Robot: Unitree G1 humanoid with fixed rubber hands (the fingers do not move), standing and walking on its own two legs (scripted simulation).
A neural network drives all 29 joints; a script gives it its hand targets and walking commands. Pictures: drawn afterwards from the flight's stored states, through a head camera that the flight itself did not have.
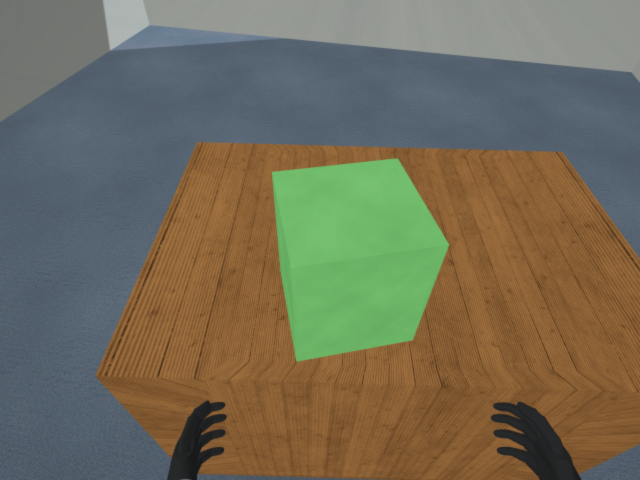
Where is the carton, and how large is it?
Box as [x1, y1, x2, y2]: [272, 158, 448, 361]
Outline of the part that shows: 397,158 272,172 280,270 296,361 411,340 414,335 448,246 448,243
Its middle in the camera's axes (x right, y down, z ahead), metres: +0.05 +0.03 +0.65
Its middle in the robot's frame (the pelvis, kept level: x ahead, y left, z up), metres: +0.46 -0.01 -0.02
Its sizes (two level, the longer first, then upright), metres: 0.210 0.200 0.250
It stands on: a pedestal, 0.64 m high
